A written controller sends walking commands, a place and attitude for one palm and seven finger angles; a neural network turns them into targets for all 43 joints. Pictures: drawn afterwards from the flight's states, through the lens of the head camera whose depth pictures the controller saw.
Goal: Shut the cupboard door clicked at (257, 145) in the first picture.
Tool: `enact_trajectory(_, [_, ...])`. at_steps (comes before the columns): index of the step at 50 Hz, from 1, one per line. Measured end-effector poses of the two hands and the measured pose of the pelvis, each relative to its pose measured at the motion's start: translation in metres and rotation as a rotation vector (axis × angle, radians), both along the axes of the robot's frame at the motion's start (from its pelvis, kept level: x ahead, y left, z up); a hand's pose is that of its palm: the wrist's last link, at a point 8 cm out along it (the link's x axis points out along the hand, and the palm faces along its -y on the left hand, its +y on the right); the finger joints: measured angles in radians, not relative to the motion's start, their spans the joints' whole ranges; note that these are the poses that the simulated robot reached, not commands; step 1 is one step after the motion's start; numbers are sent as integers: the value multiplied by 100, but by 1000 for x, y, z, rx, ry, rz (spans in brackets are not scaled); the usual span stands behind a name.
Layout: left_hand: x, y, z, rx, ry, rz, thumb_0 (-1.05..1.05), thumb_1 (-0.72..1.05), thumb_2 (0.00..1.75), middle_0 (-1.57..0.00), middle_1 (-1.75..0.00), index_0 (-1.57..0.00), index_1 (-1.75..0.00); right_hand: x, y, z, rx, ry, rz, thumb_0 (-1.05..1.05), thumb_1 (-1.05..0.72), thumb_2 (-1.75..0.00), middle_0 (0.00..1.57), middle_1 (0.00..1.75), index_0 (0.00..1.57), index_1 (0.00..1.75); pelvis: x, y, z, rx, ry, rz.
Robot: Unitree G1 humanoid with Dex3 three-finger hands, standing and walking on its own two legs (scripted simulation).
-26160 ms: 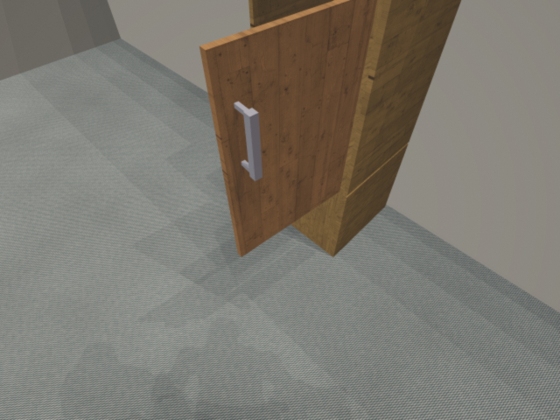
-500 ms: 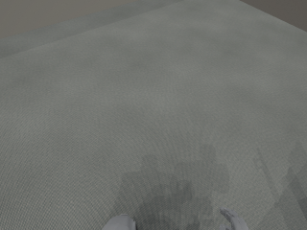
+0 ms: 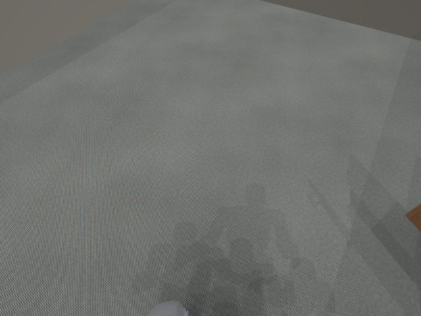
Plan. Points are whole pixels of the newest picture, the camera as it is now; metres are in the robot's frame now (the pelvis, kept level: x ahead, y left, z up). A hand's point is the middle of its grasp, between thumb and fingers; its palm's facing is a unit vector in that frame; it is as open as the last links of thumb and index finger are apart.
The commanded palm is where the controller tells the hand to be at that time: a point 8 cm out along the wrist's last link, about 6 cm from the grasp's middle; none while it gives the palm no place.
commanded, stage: turn to face it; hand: left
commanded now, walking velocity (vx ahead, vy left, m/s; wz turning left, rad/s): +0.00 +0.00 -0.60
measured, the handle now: out of the picture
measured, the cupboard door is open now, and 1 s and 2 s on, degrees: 55 55 55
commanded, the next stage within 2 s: take the last steps up to it in 1.68 s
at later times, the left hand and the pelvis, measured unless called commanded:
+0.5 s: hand (137, 284) +0.20 +0.18 -0.15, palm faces -0.33 -0.91 -0.26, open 7.3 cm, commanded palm none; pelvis +0.00 +0.02 -0.01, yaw -19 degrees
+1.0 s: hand (143, 275) +0.22 +0.18 -0.16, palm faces -0.54 -0.82 -0.19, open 7.3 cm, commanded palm none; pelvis +0.02 +0.06 +0.00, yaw -36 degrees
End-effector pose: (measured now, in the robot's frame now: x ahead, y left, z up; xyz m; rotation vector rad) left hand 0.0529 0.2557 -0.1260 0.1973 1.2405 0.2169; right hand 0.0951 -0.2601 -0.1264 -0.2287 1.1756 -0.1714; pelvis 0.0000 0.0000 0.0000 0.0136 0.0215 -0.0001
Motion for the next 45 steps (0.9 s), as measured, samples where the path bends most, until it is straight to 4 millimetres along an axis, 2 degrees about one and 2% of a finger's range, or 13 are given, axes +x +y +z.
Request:
enact_trajectory(6, [35,25,-19,-40,-6,-77,0,91,90,-20,-30,-21,-30,-10,21,6,-42,-51,-54,1,-91,-90,19,30,20,30,6,29,-10,-29,2,-73])
enact_trajectory(9, [56,33,-19,-48,-15,-130,0,91,90,-20,-30,-20,-30,-28,34,10,-49,-36,-73,1,-91,-90,19,30,20,30,6,37,-8,-36,-9,-116])
enact_trajectory(13, [86,34,-9,-59,-47,-190,0,91,90,-20,-30,-20,-30,-59,46,15,-40,18,-127,1,-91,-90,20,30,20,30,6,42,1,-54,-13,-165])
enact_trajectory(17, [111,24,0,-62,-68,-265,0,91,90,-20,-30,-20,-30,-91,50,13,-21,61,-207,1,-90,-90,20,30,20,30,6,44,5,-64,-9,-222])
enact_trajectory(22, [138,-5,6,-49,-91,-374,0,91,90,-20,-30,-20,-30,-132,44,-1,15,102,-315,1,-90,-90,20,30,20,30,2,36,1,-56,-2,-289])
enact_trajectory(25, [149,-24,3,-27,-132,-437,0,91,90,-20,-30,-20,-30,-154,33,-18,37,120,-377,1,-90,-90,20,30,20,30,0,25,-11,-27,0,-330])
enact_trajectory(27, [149,-34,4,-20,-131,-465,0,91,90,-20,-30,-20,-30,-163,28,-23,36,140,-410,1,-90,-90,20,30,20,30,-2,25,-12,-35,-3,-351])
enact_trajectory(31, [141,-42,5,-19,-85,-494,0,91,90,-20,-30,-20,-30,-163,23,-15,23,118,-454,1,-91,-90,20,30,20,30,-2,27,-6,-25,-5,-395])
enact_trajectory(36, [139,-39,-3,-42,-37,-525,0,91,90,-20,-30,-21,-30,-149,27,-3,0,52,-480,1,-91,-90,19,30,20,30,3,35,-4,-18,0,-446])
enact_trajectory(41, [152,-26,-24,-69,-2,-548,0,91,90,-20,-30,-21,-30,-137,42,2,-48,-9,-502,1,-91,-90,20,30,20,30,14,51,-13,-30,17,-508])
enact_trajectory(45, [167,-23,-21,-72,15,-593,0,91,90,-20,-30,-20,-30,-145,60,12,-52,-3,-521,1,-91,-90,20,30,20,30,16,57,-5,-46,12,-564])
